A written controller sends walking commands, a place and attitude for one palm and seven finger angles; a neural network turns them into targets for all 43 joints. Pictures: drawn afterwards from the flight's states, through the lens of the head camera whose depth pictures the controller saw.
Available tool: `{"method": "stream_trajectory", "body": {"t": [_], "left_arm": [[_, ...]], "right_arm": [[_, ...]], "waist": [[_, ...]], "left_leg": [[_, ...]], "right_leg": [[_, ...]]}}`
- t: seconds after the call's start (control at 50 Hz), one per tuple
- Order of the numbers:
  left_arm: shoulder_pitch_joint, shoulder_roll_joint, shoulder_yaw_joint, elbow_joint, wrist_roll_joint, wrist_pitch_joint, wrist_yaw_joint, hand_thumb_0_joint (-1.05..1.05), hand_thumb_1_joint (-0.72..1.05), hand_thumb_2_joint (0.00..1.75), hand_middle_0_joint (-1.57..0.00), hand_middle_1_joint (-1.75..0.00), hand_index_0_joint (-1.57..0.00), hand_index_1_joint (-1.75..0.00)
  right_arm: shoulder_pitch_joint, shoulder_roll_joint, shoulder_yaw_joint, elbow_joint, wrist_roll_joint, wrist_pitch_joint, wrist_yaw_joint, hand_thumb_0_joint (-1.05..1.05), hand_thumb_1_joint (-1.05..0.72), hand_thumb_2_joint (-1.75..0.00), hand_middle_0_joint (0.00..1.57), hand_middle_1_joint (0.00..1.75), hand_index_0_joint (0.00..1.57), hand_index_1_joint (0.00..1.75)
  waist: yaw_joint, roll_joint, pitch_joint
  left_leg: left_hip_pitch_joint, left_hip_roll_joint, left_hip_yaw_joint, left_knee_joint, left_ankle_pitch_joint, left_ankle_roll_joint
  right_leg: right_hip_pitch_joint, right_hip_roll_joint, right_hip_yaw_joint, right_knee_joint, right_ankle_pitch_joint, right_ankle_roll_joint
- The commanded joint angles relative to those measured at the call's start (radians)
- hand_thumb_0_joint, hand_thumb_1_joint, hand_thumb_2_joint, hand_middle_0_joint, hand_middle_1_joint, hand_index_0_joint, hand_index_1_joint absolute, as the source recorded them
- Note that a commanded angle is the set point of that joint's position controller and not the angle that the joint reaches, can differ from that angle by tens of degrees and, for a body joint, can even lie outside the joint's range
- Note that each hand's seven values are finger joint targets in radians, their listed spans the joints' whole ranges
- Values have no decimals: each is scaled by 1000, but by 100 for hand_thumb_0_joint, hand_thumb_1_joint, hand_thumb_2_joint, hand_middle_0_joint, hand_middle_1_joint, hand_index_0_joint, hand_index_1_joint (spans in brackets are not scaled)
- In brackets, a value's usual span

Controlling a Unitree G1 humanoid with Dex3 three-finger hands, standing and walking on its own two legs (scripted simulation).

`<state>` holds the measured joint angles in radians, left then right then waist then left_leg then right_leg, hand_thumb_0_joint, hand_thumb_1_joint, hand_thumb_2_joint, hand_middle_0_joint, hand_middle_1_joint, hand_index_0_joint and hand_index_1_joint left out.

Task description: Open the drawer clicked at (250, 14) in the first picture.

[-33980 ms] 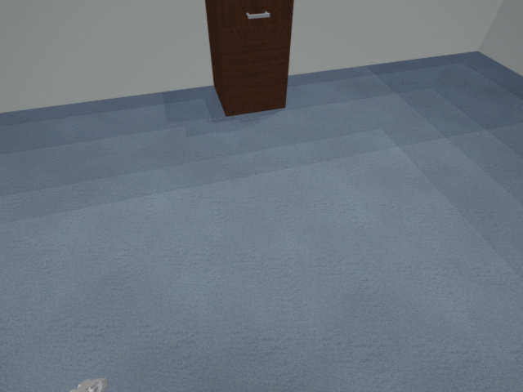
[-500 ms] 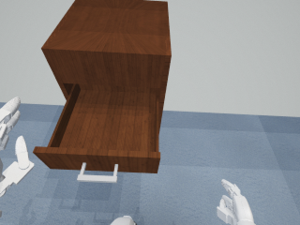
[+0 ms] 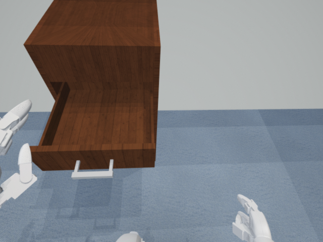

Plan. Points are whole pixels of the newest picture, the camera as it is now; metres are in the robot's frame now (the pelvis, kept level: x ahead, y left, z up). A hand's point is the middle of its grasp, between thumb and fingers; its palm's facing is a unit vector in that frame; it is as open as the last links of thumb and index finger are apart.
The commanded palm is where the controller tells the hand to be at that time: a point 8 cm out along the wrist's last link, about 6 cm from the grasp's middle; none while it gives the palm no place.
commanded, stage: step back with the hand held close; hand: left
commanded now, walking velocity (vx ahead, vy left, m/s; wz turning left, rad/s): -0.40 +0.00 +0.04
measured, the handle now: (93, 169) +0.33 +0.23 -0.13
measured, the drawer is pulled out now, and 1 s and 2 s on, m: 0.30 0.30 0.30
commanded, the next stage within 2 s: stop stepping back and stand still in 0.16 s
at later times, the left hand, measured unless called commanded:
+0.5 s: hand out of the picture +0.02 +0.17 +0.18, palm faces +0.36 -0.78 -0.51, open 7.4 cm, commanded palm -0.03 +0.22 +0.18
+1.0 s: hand out of the picture -0.05 +0.18 +0.17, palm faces +0.46 -0.76 -0.46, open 7.4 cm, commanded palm -0.11 +0.22 +0.18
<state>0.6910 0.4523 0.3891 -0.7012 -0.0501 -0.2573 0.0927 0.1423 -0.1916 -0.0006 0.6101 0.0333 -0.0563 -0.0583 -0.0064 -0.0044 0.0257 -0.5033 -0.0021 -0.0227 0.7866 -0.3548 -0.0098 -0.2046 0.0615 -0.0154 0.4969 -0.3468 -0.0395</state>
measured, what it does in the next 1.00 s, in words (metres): walks backwards: left foot, then right foot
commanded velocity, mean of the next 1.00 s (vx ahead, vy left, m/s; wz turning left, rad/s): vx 0.10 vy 0.07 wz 0.01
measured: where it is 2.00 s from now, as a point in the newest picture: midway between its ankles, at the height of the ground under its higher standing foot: outside the picture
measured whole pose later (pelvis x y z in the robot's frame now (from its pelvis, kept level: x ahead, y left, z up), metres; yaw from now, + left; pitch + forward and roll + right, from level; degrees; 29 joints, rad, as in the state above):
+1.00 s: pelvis -0.21 -0.07 +0.00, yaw +5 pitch -1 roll +1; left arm 0.60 0.34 0.36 -0.50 -0.03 -0.23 0.13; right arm 0.20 -0.19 -0.01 0.66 0.02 -0.07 -0.03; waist 0.00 0.02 0.00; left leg -0.43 0.00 0.01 1.05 -0.37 0.02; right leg -0.28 0.00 -0.13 0.55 -0.27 -0.08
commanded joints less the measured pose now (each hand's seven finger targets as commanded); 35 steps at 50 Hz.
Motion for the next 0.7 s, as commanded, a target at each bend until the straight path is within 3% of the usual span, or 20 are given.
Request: {"method": "stream_trajectory", "body": {"t": [0.0, 0.02, 0.04, 0.06, 0.08, 0.1, 0.18, 0.24, 0.32, 0.34, 0.36, 0.38, 0.4, 0.42, 0.48, 0.52, 0.56, 0.6, 0.64, 0.68], "left_arm": [[-34, 104, 134, -86, -16, -15, 46, 0, 90, 90, -20, -30, -20, -30], [-56, 115, 130, -95, -17, -14, 47, 0, 90, 90, -20, -30, -20, -30], [-63, 112, 115, -105, -4, -9, 50, 0, 90, 90, -20, -30, -20, -30], [-41, 69, 79, -83, -2, -15, 47, 0, 90, 90, -20, -30, -20, -30], [-6, 50, 64, -74, -2, -12, 45, 0, 90, 90, -20, -30, -20, -30], [18, 55, 73, -110, -13, -1, 42, 0, 90, 90, -20, -30, -20, -30], [-7, 79, 67, -299, -9, 17, 62, 0, 90, 90, -20, -30, -20, -30], [8, 113, 114, -309, -25, 13, 74, 0, 90, 90, -20, -30, -20, -30], [85, 128, 169, -221, -27, 29, 91, 0, 90, 90, -20, -30, -20, -30], [67, 124, 163, -200, -22, 29, 82, 0, 90, 90, -20, -30, -20, -30], [37, 137, 169, -168, -21, 27, 78, 0, 90, 90, -20, -30, -20, -30], [-17, 150, 170, -154, -28, 31, 81, 0, 90, 90, -20, -30, -20, -30], [-80, 125, 151, -117, -28, 35, 78, 0, 90, 90, -20, -30, -20, -30], [-64, 91, 117, -48, -11, 46, 66, 0, 90, 90, -20, -30, -20, -30], [-33, 71, 96, 59, 4, 19, 58, 0, 90, 90, -20, -30, -20, -30], [-79, 76, 71, 51, 25, -7, 63, 0, 90, 90, -20, -30, -20, -30], [-63, 61, 47, 28, 39, -12, 80, 0, 90, 90, -20, -30, -20, -30], [-45, 86, 66, -42, 38, -10, 97, 0, 90, 90, -20, -30, -20, -30], [-55, 105, 79, -157, 31, -27, 101, 0, 90, 90, -20, -30, -20, -30], [-59, 122, 100, -221, 32, -42, 97, 0, 90, 90, -20, -30, -20, -30]], "right_arm": [[-148, -89, -16, -171, -11, -18, -38, 0, -90, -90, 20, 30, 20, 30], [-130, -109, -34, -162, -10, -15, -34, 0, -90, -90, 20, 30, 20, 30], [-93, -106, -56, -162, -19, -24, -18, 0, -90, -90, 20, 30, 20, 30], [-49, -113, -73, -151, -14, -41, 1, 0, -90, -90, 20, 30, 20, 30], [-38, -118, -79, -147, -26, -55, 7, 0, -90, -90, 20, 30, 20, 30], [-64, -115, -72, -152, -43, -68, 3, 0, -90, -90, 20, 30, 20, 30], [-53, -133, -65, -162, -36, -92, 15, 0, -90, -90, 20, 30, 20, 30], [-67, -135, -58, -169, -43, -103, 10, 0, -90, -90, 20, 30, 20, 30], [-45, -134, -48, -201, -19, -86, 5, 0, -90, -90, 20, 30, 20, 30], [-32, -123, -54, -198, -11, -78, 5, 0, -90, -90, 20, 30, 20, 30], [-26, -117, -63, -189, -4, -63, 5, 0, -90, -90, 20, 30, 20, 30], [-49, -116, -62, -188, 0, -55, 2, 0, -90, -90, 20, 30, 20, 30], [-27, -135, -70, -157, -2, -61, 3, 0, -90, -90, 20, 30, 20, 30], [-11, -142, -81, -134, -4, -56, 3, 0, -90, -90, 20, 30, 20, 30], [-62, -115, -59, -138, -17, -35, -2, 0, -90, -90, 20, 30, 20, 30], [-72, -119, -52, -149, -12, -60, -9, 0, -90, -90, 20, 30, 20, 30], [-59, -118, -53, -147, -17, -93, -8, 0, -90, -90, 20, 30, 20, 30], [-32, -121, -58, -141, -19, -116, -11, 0, -90, -90, 20, 30, 20, 30], [1, -127, -63, -154, -34, -132, -14, 0, -90, -90, 20, 30, 20, 30], [8, -154, -74, -177, -38, -136, -10, 0, -90, -90, 20, 30, 20, 30]], "waist": [[-27, -3, -90], [-25, 65, -124], [-14, 151, -188], [-16, 143, -213], [-6, 145, -215], [10, 211, -228], [11, 191, -226], [8, 232, -197], [6, 241, -151], [-3, 124, -128], [-16, -83, -83], [-13, -235, -49], [-24, -235, -52], [-54, -242, -23], [-54, -115, -15], [-27, -115, 5], [-3, -180, -15], [-5, -201, -49], [-14, -42, -110], [-4, 225, -124]], "left_leg": [[111, 13, 22, -420, 381, -4], [297, 146, -98, -439, 895, 42], [475, 286, -209, -360, 1202, 96], [487, 353, -218, -361, 1184, 135], [420, 340, -195, -373, 1074, 152], [351, 333, -184, -389, 972, 155], [308, 289, -145, -426, 755, 151], [169, 279, -166, -484, 418, 146], [0, 124, -47, -424, -223, 51], [34, 39, 29, -281, -234, 10], [101, -20, 77, 29, -176, -22], [40, -50, 14, 345, -113, -27], [8, -31, -45, 500, -75, -25], [-18, -9, -72, 551, -8, -18], [-18, 39, -22, 344, 38, -5], [74, 35, 28, 74, -37, 26], [146, 11, 84, -139, -92, 53], [239, -3, 120, -362, -49, 68], [304, 19, 103, -524, 41, 86], [378, 169, -70, -540, 168, 137]], "right_leg": [[85, -157, 10, 97, 916, 25], [-40, -83, -25, 179, 598, 63], [-220, -58, 9, 274, 71, 48], [-240, -47, 69, 375, -167, 29], [-218, -41, 79, 435, -204, 31], [-201, -51, 86, 456, -217, 40], [-178, -55, 23, 420, -103, 61], [-103, -46, 5, 379, -120, 58], [117, -34, -92, -9, -41, 39], [78, -80, -67, -144, -7, 23], [-106, -236, 101, -279, -22, -34], [-233, -439, 380, -386, -127, -124], [-275, -474, 416, -381, -149, -145], [-275, -428, 331, -325, -116, -118], [-193, -348, 140, -257, -56, -72], [-180, -331, 112, -267, -98, -52], [-114, -332, 162, -285, -118, -62], [-41, -325, 179, -254, -76, -52], [63, -252, 123, -106, 44, -20], [-24, -113, -21, 164, 111, 27]]}}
